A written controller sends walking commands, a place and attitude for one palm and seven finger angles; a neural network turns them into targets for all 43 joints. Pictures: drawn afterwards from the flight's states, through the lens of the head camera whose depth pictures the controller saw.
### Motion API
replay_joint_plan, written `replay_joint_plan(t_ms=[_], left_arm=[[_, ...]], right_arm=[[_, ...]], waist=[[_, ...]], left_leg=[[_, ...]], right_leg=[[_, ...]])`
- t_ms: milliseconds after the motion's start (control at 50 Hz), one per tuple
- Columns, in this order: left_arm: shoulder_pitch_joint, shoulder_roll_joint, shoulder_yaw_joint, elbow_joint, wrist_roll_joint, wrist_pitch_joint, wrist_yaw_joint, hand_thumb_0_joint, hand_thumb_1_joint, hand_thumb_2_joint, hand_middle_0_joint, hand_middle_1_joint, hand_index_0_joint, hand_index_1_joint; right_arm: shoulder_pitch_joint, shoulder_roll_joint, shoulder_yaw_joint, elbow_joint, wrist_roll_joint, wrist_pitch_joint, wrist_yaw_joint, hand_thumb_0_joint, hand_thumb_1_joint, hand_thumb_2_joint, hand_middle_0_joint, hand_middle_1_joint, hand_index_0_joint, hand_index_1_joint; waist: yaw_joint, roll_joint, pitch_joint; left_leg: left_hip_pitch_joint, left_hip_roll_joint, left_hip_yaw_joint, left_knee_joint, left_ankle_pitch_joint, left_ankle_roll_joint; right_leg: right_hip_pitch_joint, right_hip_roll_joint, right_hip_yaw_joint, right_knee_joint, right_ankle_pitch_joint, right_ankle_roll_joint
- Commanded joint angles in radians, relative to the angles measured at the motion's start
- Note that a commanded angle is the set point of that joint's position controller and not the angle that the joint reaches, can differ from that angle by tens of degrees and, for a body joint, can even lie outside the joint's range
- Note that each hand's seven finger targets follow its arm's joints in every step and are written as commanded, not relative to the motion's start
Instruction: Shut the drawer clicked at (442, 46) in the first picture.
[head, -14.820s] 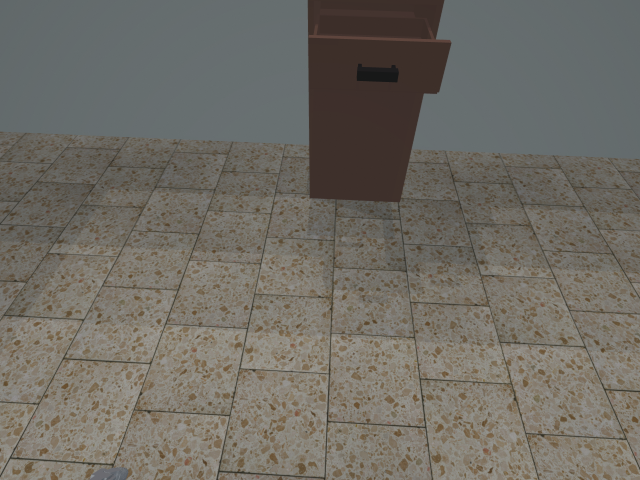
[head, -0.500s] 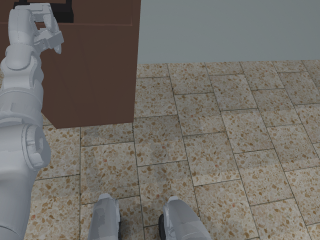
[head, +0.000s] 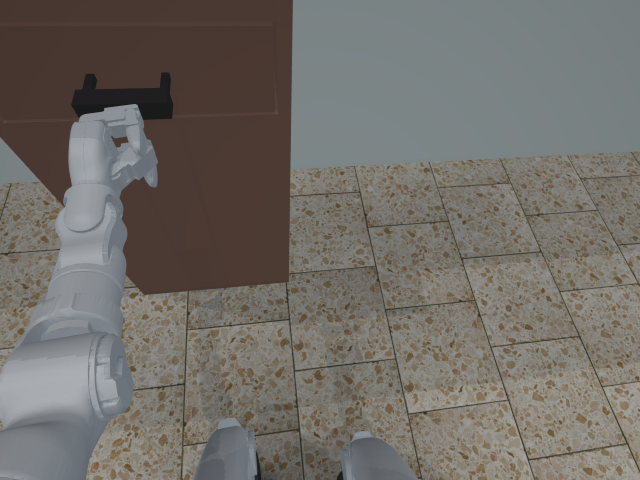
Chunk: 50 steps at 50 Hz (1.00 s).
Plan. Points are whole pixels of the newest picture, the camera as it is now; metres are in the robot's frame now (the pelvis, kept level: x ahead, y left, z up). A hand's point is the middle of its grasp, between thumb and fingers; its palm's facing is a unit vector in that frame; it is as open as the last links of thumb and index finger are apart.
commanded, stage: draw the hand back to the body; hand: left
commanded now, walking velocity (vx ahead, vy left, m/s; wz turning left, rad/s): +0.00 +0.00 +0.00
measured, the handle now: (126, 92) +0.60 +0.22 +0.08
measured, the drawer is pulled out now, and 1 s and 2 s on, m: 0.00 0.00 0.00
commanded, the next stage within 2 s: step back with the hand held close in 1.38 s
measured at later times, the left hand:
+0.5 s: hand (87, 224) +0.36 +0.19 +0.15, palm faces +0.04 -1.00 -0.04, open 3.3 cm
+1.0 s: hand out of the picture +0.25 +0.23 +0.21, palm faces +0.35 -0.88 -0.32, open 3.3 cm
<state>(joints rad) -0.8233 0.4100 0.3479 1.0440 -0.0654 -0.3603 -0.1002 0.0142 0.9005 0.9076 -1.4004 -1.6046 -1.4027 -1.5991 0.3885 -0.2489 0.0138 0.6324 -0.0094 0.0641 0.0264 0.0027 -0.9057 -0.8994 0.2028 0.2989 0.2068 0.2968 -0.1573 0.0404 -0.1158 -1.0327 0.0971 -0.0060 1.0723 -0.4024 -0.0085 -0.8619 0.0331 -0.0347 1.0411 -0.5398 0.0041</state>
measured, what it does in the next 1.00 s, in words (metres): rises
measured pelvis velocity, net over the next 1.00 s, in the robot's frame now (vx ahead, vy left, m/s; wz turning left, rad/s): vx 0.03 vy -0.01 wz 0.04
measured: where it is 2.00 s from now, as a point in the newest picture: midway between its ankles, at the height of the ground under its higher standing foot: outside the picture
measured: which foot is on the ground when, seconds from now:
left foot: down 0.00-1.00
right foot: down 0.00-1.00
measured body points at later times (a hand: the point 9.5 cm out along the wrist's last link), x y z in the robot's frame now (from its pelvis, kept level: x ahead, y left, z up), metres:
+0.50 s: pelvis +0.02 -0.01 +0.04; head +0.05 -0.02 +0.49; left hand +0.35 +0.24 +0.15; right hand +0.19 -0.26 -0.05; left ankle +0.05 +0.13 -0.66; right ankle -0.03 -0.13 -0.66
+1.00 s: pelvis +0.03 -0.01 +0.08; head +0.01 -0.03 +0.53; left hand +0.22 +0.27 +0.23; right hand +0.23 -0.22 +0.00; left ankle +0.05 +0.13 -0.66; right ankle -0.03 -0.13 -0.66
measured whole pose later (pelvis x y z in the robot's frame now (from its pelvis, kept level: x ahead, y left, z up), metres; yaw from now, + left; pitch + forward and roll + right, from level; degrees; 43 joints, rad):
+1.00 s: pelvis +0.03 -0.01 +0.08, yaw +2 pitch -4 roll +0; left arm 0.32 0.31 0.20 -0.23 -0.08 -0.07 0.08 0.01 0.90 0.90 -1.40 -1.60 -1.40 -1.60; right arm 0.16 -0.23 0.05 0.60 0.01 -0.01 -0.09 0.01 -0.90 -0.90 0.20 0.30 0.21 0.30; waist 0.04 0.06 0.02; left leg -0.18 0.04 0.04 0.42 -0.18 -0.02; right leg -0.02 -0.01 -0.02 0.39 -0.31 0.00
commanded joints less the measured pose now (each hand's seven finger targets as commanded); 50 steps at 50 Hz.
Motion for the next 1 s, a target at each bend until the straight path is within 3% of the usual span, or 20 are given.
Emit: replay_joint_plan(t_ms=[0, 60, 140, 180, 220, 320, 380, 420, 480, 500, 520, 540, 560, 600, 620, 660, 700, 800, 860, 980], left_arm=[[-0.387, 0.192, 0.013, -0.29, -0.029, -0.087, -0.024, 0.0, 0.9, 0.9, -1.4, -1.6, -1.4, -1.6], [-0.155, 0.17, 0.008, -0.484, -0.07, -0.052, -0.047, 0.0, 0.9, 0.9, -1.4, -1.6, -1.4, -1.6], [0.048, 0.157, 0.012, -0.621, -0.127, 0.036, -0.051, 0.0, 0.9, 0.9, -1.4, -1.6, -1.4, -1.6], [0.096, 0.155, 0.009, -0.714, -0.14, 0.046, -0.048, 0.0, 0.9, 0.9, -1.4, -1.6, -1.4, -1.6], [0.138, 0.129, -0.008, -0.757, -0.152, 0.051, -0.049, 0.0, 0.9, 0.9, -1.4, -1.6, -1.4, -1.6], [0.224, 0.052, -0.088, -0.848, -0.175, 0.063, -0.086, 0.0, 0.9, 0.9, -1.4, -1.6, -1.4, -1.6], [0.294, 0.052, -0.089, -0.9, -0.192, 0.091, -0.113, 0.0, 0.9, 0.9, -1.4, -1.6, -1.4, -1.6], [0.346, 0.066, -0.068, -0.925, -0.209, 0.119, -0.125, 0.0, 0.9, 0.9, -1.4, -1.6, -1.4, -1.6], [0.401, 0.085, -0.043, -0.965, -0.224, 0.152, -0.138, 0.0, 0.9, 0.9, -1.4, -1.6, -1.4, -1.6], [0.415, 0.141, -0.085, -1.072, -0.096, 0.156, -0.025, 0.0, 0.9, 0.9, -1.4, -1.6, -1.4, -1.6], [0.478, 0.088, -0.103, -1.073, -0.082, 0.177, 0.035, 0.0, 0.9, 0.9, -1.4, -1.6, -1.4, -1.6], [0.521, 0.057, -0.139, -1.098, -0.064, 0.197, 0.071, 0.0, 0.9, 0.9, -1.4, -1.6, -1.4, -1.6], [0.536, 0.071, -0.133, -1.116, -0.055, 0.209, 0.099, 0.0, 0.9, 0.9, -1.4, -1.6, -1.4, -1.6], [0.562, 0.074, -0.126, -1.172, -0.037, 0.225, 0.141, 0.0, 0.9, 0.9, -1.4, -1.6, -1.4, -1.6], [0.587, 0.089, -0.106, -1.195, -0.032, 0.229, 0.158, 0.0, 0.9, 0.9, -1.4, -1.6, -1.4, -1.6], [0.64, 0.096, -0.095, -1.214, -0.028, 0.237, 0.174, 0.0, 0.9, 0.9, -1.4, -1.6, -1.4, -1.6], [0.647, 0.071, -0.112, -1.272, -0.021, 0.237, 0.186, 0.0, 0.9, 0.9, -1.4, -1.6, -1.4, -1.6], [0.797, 0.05, -0.107, -1.376, -0.015, 0.235, 0.197, 0.0, 0.9, 0.9, -1.4, -1.6, -1.4, -1.6], [0.911, 0.082, -0.054, -1.426, -0.015, 0.232, 0.198, 0.0, 0.9, 0.9, -1.4, -1.6, -1.4, -1.6], [1.074, 0.071, -0.025, -1.572, -0.016, 0.222, 0.198, 0.0, 0.9, 0.9, -1.4, -1.6, -1.4, -1.6]], right_arm=[[0.142, -0.171, -0.079, -0.056, 0.003, -0.007, -0.007, 0.0, -0.9, -0.9, 0.2, 0.3, 0.2, 0.3], [0.101, -0.165, -0.081, -0.119, 0.02, 0.001, -0.003, 0.0, -0.9, -0.9, 0.2, 0.3, 0.2, 0.3], [0.043, -0.158, -0.076, -0.16, 0.046, 0.004, -0.012, 0.0, -0.9, -0.9, 0.2, 0.3, 0.2, 0.3], [0.013, -0.152, -0.07, -0.177, 0.051, -0.005, -0.022, 0.0, -0.9, -0.9, 0.2, 0.3, 0.2, 0.3], [-0.009, -0.148, -0.066, -0.178, 0.054, -0.015, -0.029, 0.0, -0.9, -0.9, 0.2, 0.3, 0.2, 0.3], [-0.079, -0.142, -0.059, -0.187, 0.062, -0.046, -0.042, 0.0, -0.9, -0.9, 0.2, 0.3, 0.2, 0.3], [-0.126, -0.139, -0.053, -0.204, 0.065, -0.067, -0.05, 0.0, -0.9, -0.9, 0.2, 0.3, 0.2, 0.3], [-0.155, -0.139, -0.045, -0.217, 0.067, -0.079, -0.056, 0.0, -0.9, -0.9, 0.2, 0.3, 0.2, 0.3], [-0.197, -0.135, -0.035, -0.234, 0.071, -0.094, -0.064, 0.0, -0.9, -0.9, 0.2, 0.3, 0.2, 0.3], [-0.283, -0.114, -0.029, -0.25, 0.065, -0.085, -0.083, 0.0, -0.9, -0.9, 0.2, 0.3, 0.2, 0.3], [-0.28, -0.111, -0.026, -0.249, 0.059, -0.083, -0.097, 0.0, -0.9, -0.9, 0.2, 0.3, 0.2, 0.3], [-0.285, -0.109, -0.021, -0.243, 0.059, -0.081, -0.103, 0.0, -0.9, -0.9, 0.2, 0.3, 0.2, 0.3], [-0.291, -0.113, -0.02, -0.237, 0.055, -0.08, -0.11, 0.0, -0.9, -0.9, 0.2, 0.3, 0.2, 0.3], [-0.307, -0.107, -0.012, -0.229, 0.05, -0.079, -0.118, 0.0, -0.9, -0.9, 0.2, 0.3, 0.2, 0.3], [-0.313, -0.107, -0.011, -0.225, 0.046, -0.08, -0.122, 0.0, -0.9, -0.9, 0.2, 0.3, 0.2, 0.3], [-0.33, -0.108, -0.008, -0.217, 0.041, -0.083, -0.129, 0.0, -0.9, -0.9, 0.2, 0.3, 0.2, 0.3], [-0.341, -0.098, -0.002, -0.213, 0.037, -0.09, -0.133, 0.0, -0.9, -0.9, 0.2, 0.3, 0.2, 0.3], [-0.357, -0.093, 0.0, -0.204, 0.025, -0.115, -0.129, 0.0, -0.9, -0.9, 0.2, 0.3, 0.2, 0.3], [-0.363, -0.096, -0.007, -0.197, 0.017, -0.124, -0.124, 0.0, -0.9, -0.9, 0.2, 0.3, 0.2, 0.3], [-0.368, -0.083, -0.011, -0.199, 0.011, -0.138, -0.115, 0.0, -0.9, -0.9, 0.2, 0.3, 0.2, 0.3]], waist=[[0.014, 0.124, -0.507], [0.071, 0.14, -0.605], [0.081, -0.014, -0.467], [0.09, 0.012, -0.435], [0.082, -0.007, -0.375], [0.077, 0.043, -0.298], [0.1, 0.047, -0.281], [0.111, -0.004, -0.25], [0.124, -0.007, -0.203], [0.171, -0.001, -0.187], [0.151, -0.016, -0.146], [0.155, -0.001, -0.131], [0.154, -0.035, -0.118], [0.156, -0.002, -0.098], [0.162, -0.018, -0.104], [0.17, -0.051, -0.068], [0.168, 0.001, -0.059], [0.184, 0.007, -0.017], [0.2, -0.019, -0.005], [0.205, 0.007, 0.035]], left_leg=[[0.597, -0.061, -0.027, -0.071, 0.4, 0.033], [0.684, -0.073, -0.011, -0.101, 0.523, 0.037], [0.597, -0.083, 0.024, -0.165, 0.451, 0.051], [0.604, -0.091, 0.036, -0.189, 0.444, 0.054], [0.62, -0.091, 0.033, -0.215, 0.417, 0.054], [0.704, -0.092, 0.021, -0.264, 0.371, 0.051], [0.736, -0.095, 0.015, -0.293, 0.356, 0.051], [0.722, -0.098, 0.014, -0.316, 0.333, 0.052], [0.72, -0.101, 0.017, -0.349, 0.297, 0.051], [0.79, -0.112, 0.044, -0.399, 0.286, 0.05], [0.808, -0.105, 0.044, -0.428, 0.275, 0.049], [0.828, -0.101, 0.042, -0.452, 0.268, 0.049], [0.835, -0.102, 0.039, -0.471, 0.263, 0.052], [0.881, -0.1, 0.041, -0.512, 0.268, 0.051], [0.901, -0.101, 0.039, -0.53, 0.272, 0.051], [0.917, -0.102, 0.041, -0.566, 0.274, 0.053], [0.964, -0.102, 0.043, -0.597, 0.28, 0.05], [1.027, -0.1, 0.042, -0.652, 0.329, 0.046], [1.041, -0.099, 0.049, -0.668, 0.361, 0.046], [1.053, -0.095, 0.055, -0.682, 0.384, 0.042]], right_leg=[[0.035, 0.041, -0.011, -0.143, 0.454, -0.024], [0.188, 0.043, -0.008, -0.16, 0.604, -0.027], [0.33, 0.035, -0.002, -0.228, 0.699, -0.005], [0.375, 0.027, 0.007, -0.245, 0.743, -0.003], [0.374, 0.028, 0.001, -0.27, 0.709, -0.002], [0.353, 0.025, -0.007, -0.322, 0.61, -0.006], [0.377, 0.021, -0.01, -0.344, 0.585, -0.011], [0.408, 0.017, -0.01, -0.364, 0.58, -0.008], [0.429, 0.012, -0.006, -0.391, 0.544, -0.007], [0.431, -0.01, 0.032, -0.476, 0.512, -0.015], [0.441, -0.014, 0.024, -0.5, 0.49, -0.013], [0.462, -0.016, 0.019, -0.514, 0.47, -0.013], [0.485, -0.013, 0.018, -0.538, 0.46, -0.013], [0.52, -0.018, 0.015, -0.567, 0.46, -0.013], [0.544, -0.017, 0.014, -0.585, 0.46, -0.013], [0.57, -0.012, 0.013, -0.627, 0.447, -0.011], [0.595, -0.017, 0.011, -0.648, 0.442, -0.014], [0.647, -0.013, 0.001, -0.698, 0.469, -0.017], [0.678, -0.012, 0.003, -0.728, 0.498, -0.014], [0.701, -0.019, 0.0, -0.745, 0.514, -0.011]])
